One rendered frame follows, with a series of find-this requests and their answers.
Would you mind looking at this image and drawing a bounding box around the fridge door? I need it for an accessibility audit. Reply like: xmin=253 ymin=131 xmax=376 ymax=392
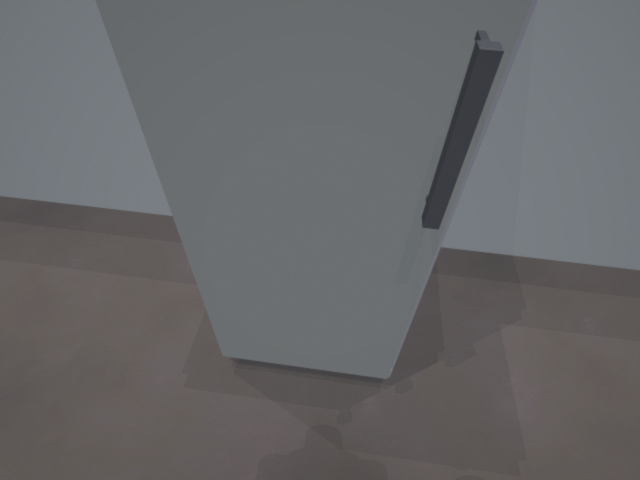
xmin=95 ymin=0 xmax=532 ymax=379

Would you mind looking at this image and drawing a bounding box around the handle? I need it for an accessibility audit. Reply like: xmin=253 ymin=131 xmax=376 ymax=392
xmin=422 ymin=30 xmax=504 ymax=230

